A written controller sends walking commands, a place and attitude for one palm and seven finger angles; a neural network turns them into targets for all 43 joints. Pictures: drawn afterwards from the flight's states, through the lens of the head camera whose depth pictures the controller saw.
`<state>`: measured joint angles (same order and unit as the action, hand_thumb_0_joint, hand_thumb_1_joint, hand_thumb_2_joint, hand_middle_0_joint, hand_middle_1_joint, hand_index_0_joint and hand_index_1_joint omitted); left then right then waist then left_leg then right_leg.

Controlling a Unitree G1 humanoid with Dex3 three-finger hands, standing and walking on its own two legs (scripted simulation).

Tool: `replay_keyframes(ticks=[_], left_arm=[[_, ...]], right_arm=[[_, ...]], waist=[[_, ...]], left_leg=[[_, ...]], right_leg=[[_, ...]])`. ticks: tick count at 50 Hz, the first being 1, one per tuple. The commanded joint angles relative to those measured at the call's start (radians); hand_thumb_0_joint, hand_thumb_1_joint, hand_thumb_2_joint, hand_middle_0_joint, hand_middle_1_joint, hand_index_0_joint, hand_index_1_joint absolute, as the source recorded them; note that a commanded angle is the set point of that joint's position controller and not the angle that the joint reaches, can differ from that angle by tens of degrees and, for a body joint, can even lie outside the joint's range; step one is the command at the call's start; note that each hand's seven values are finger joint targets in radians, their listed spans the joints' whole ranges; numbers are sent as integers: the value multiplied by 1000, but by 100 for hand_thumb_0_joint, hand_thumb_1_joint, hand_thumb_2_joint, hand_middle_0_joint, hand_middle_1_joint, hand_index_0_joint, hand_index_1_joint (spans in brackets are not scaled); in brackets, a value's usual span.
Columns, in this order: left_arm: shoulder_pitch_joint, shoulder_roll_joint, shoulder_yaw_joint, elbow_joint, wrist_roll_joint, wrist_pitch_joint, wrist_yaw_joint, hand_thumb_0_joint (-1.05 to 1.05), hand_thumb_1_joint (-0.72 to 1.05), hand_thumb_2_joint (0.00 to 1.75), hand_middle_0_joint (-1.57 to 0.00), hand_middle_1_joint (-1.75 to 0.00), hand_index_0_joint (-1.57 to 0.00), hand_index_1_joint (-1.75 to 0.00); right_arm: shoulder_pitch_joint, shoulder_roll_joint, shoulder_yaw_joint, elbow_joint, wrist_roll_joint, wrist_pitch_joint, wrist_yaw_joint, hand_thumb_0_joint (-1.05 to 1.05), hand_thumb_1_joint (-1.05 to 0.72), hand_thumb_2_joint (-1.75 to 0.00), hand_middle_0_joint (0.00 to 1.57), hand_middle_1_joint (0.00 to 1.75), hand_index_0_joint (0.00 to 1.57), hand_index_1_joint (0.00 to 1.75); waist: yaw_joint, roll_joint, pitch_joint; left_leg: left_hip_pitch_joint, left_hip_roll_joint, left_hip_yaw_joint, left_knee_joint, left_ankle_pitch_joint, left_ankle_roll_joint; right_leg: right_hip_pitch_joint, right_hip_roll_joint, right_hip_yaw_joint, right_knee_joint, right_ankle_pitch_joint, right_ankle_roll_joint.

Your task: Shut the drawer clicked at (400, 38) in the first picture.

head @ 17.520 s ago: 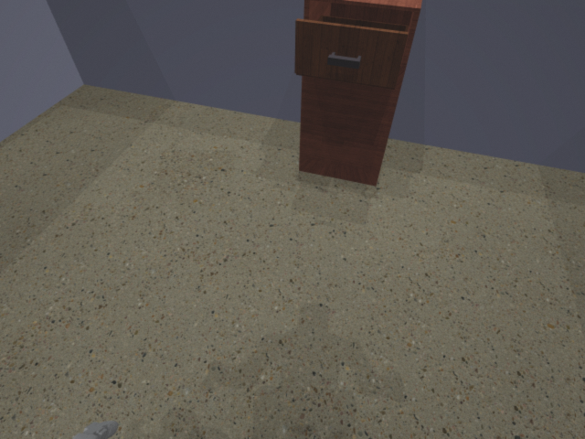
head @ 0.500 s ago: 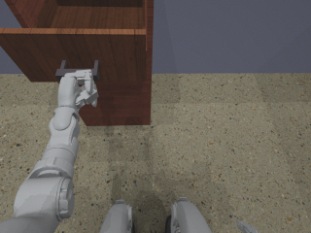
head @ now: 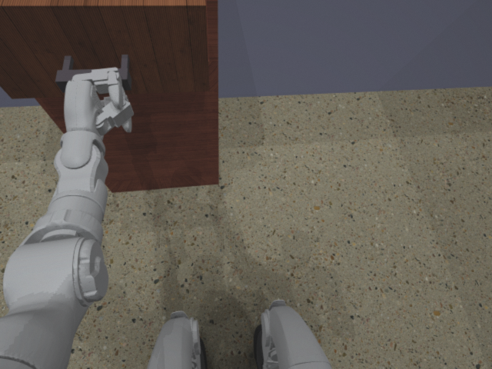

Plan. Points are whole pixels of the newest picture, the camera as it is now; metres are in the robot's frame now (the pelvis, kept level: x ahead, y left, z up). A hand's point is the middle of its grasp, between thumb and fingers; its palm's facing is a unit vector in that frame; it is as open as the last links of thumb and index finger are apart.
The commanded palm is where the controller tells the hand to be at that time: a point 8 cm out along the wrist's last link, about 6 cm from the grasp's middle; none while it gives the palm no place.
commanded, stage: push the drawer shut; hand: left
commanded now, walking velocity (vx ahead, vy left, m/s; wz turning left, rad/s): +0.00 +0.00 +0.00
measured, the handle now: (96, 70) +0.59 +0.20 +0.06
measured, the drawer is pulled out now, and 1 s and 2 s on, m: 0.09 0.00 0.00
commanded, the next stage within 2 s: pull the fist back off the drawer in 1.08 s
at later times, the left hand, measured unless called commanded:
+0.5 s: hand (126, 76) +0.58 +0.15 +0.06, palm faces +0.01 -1.00 -0.03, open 2.8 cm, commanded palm +0.58 +0.18 +0.06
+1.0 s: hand (122, 62) +0.61 +0.16 +0.06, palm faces +0.02 -1.00 -0.03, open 2.8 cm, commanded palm +0.64 +0.17 +0.06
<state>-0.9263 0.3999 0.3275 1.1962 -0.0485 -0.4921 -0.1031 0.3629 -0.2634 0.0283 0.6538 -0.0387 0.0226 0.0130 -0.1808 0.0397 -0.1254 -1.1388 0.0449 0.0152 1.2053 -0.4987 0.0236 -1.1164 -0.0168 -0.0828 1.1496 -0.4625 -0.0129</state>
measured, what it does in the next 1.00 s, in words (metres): stands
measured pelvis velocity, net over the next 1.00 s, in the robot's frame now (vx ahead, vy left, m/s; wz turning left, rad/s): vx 0.00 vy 0.00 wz -0.02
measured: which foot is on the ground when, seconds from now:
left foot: down 0.00-1.00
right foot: down 0.00-1.00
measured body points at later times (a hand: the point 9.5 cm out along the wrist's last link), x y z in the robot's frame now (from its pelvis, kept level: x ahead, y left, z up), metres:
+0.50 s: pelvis +0.00 +0.00 -0.01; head +0.18 +0.02 +0.40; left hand +0.57 +0.20 +0.06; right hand -0.02 -0.26 -0.11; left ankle +0.03 +0.10 -0.63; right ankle +0.04 -0.12 -0.63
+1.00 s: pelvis +0.00 +0.00 -0.02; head +0.20 +0.04 +0.38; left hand +0.60 +0.21 +0.06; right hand -0.06 -0.25 -0.11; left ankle +0.03 +0.10 -0.63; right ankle +0.04 -0.12 -0.63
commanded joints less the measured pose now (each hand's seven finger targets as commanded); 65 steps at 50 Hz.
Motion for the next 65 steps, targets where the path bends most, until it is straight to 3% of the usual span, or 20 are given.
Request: replay_keyframes(ticks=[1,2,5,8,9,11,15,21,24,26,29,32,38,41,42,47,56,58,61,65], left_arm=[[-598,218,22,-209,1,-54,24,0,90,90,-140,-160,-140,-160],[-608,243,39,-203,6,-54,28,0,90,90,-140,-160,-140,-160],[-633,216,13,-185,13,-50,28,0,90,90,-140,-160,-140,-160],[-662,279,49,-177,21,-40,29,0,90,90,-140,-160,-140,-160],[-687,267,32,-186,22,-40,26,0,90,90,-140,-160,-140,-160],[-682,297,56,-160,22,-28,24,0,90,90,-140,-160,-140,-160],[-732,292,41,-155,28,-13,16,0,90,90,-140,-160,-140,-160],[-786,360,66,-109,43,20,12,0,90,90,-140,-160,-140,-160],[-825,362,58,-109,49,35,8,0,90,90,-140,-160,-140,-160],[-836,405,81,-104,55,44,5,0,90,90,-140,-160,-140,-160],[-867,398,64,-91,62,58,0,0,90,90,-140,-160,-140,-160],[-889,450,87,-89,74,72,2,0,90,90,-140,-160,-140,-160],[-963,445,65,-72,90,98,8,0,90,90,-140,-160,-140,-160],[-1021,435,46,-97,98,96,18,0,90,90,-140,-160,-140,-160],[-1019,438,50,-82,98,100,22,0,90,90,-140,-160,-140,-160],[-1068,431,19,-94,106,100,28,0,90,90,-140,-160,-140,-160],[-1112,465,14,-102,104,107,32,0,90,90,-140,-160,-140,-160],[-1109,435,-3,-92,99,114,34,0,90,90,-140,-160,-140,-160],[-1102,459,10,-79,99,118,33,0,90,90,-140,-160,-140,-160],[-1094,456,13,-73,109,119,35,0,90,90,-140,-160,-140,-160]], right_arm=[[163,-182,-57,-47,-9,-9,-9,0,-90,-90,20,30,20,30],[165,-184,-55,-45,-11,-8,-10,0,-90,-90,20,30,20,30],[173,-181,-54,-45,-13,-4,-7,0,-90,-90,20,30,20,30],[181,-187,-50,-48,-16,0,-9,0,-90,-90,20,30,20,30],[182,-185,-48,-47,-18,-1,-8,0,-90,-90,20,30,20,30],[188,-190,-47,-44,-17,4,-9,0,-90,-90,20,30,20,30],[200,-190,-43,-41,-20,9,-7,0,-90,-90,20,30,20,30],[223,-198,-36,-37,-22,14,-10,0,-90,-90,20,30,20,30],[238,-199,-33,-37,-27,15,-7,0,-90,-90,20,30,20,30],[251,-202,-30,-36,-29,18,-7,0,-90,-90,20,30,20,30],[263,-202,-25,-32,-32,20,-4,0,-90,-90,20,30,20,30],[277,-208,-21,-31,-34,24,-4,0,-90,-90,20,30,20,30],[303,-209,-17,-21,-39,23,0,0,-90,-90,20,30,20,30],[312,-210,-17,-12,-42,17,-1,0,-90,-90,20,30,20,30],[314,-209,-15,-7,-43,15,-1,0,-90,-90,20,30,20,30],[314,-212,-9,2,-45,0,-3,0,-90,-90,20,30,20,30],[308,-223,5,8,-43,-38,-15,0,-90,-90,20,30,20,30],[301,-223,5,14,-40,-48,-15,0,-90,-90,20,30,20,30],[303,-227,9,11,-39,-57,-18,0,-90,-90,20,30,20,30],[309,-229,7,5,-44,-57,-14,0,-90,-90,20,30,20,30]], waist=[[-69,85,-478],[-69,90,-467],[-81,111,-479],[-85,99,-498],[-93,141,-507],[-97,112,-506],[-111,163,-520],[-136,152,-519],[-147,191,-537],[-148,185,-568],[-162,220,-545],[-161,229,-556],[-194,237,-538],[-207,290,-558],[-214,268,-542],[-234,312,-543],[-248,357,-549],[-256,359,-531],[-254,325,-527],[-244,333,-521]], left_leg=[[376,-26,-99,-146,200,6],[367,-25,-100,-148,202,5],[383,-26,-103,-137,222,5],[344,-26,-100,-125,213,10],[370,-25,-103,-123,233,8],[348,-23,-101,-112,240,11],[377,-18,-109,-102,272,8],[321,-14,-110,-79,263,16],[332,-13,-114,-70,287,17],[324,-11,-114,-60,310,18],[335,-7,-124,-59,315,16],[321,-3,-124,-56,313,16],[305,0,-130,-43,304,20],[346,1,-144,-45,295,15],[334,3,-143,-45,286,17],[350,5,-152,-51,254,15],[360,13,-167,-71,188,13],[355,15,-166,-75,162,14],[317,12,-163,-76,135,18],[331,12,-178,-82,131,12]], right_leg=[[140,52,46,-154,122,-6],[141,51,44,-152,123,-7],[121,52,43,-148,134,-8],[144,54,48,-145,131,-6],[124,54,46,-141,142,-8],[135,55,48,-144,149,-5],[96,56,42,-134,163,-6],[97,61,45,-132,160,-3],[82,62,42,-123,172,-6],[99,64,42,-120,190,-4],[59,66,36,-117,184,-7],[65,66,33,-115,182,-7],[28,70,32,-116,173,-5],[-22,70,24,-111,156,-8],[-19,70,22,-114,153,-8],[-53,71,20,-115,128,-11],[-83,70,16,-117,91,-10],[-98,70,17,-123,81,-8],[-74,70,19,-125,65,-7],[-96,67,9,-112,63,-12]])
